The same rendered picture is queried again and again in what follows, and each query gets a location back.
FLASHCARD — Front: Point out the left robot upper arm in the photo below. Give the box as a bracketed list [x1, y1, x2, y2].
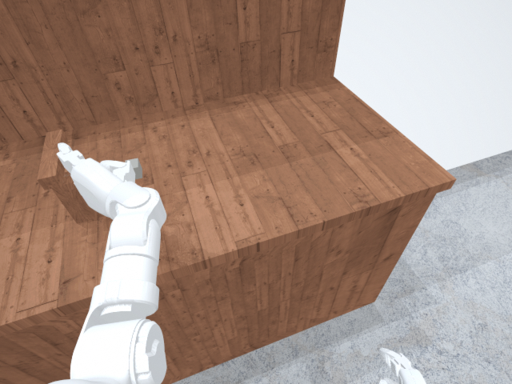
[49, 318, 167, 384]

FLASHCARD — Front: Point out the tap lever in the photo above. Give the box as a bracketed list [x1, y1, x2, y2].
[64, 158, 142, 179]

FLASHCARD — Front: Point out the robot left hand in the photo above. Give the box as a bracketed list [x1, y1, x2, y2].
[56, 142, 135, 218]

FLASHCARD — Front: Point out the left robot forearm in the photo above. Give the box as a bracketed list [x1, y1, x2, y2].
[70, 182, 166, 379]

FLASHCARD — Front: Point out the counter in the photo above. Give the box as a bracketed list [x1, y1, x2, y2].
[0, 0, 456, 384]

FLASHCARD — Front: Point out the robot right hand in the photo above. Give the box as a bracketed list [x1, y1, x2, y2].
[378, 348, 426, 384]

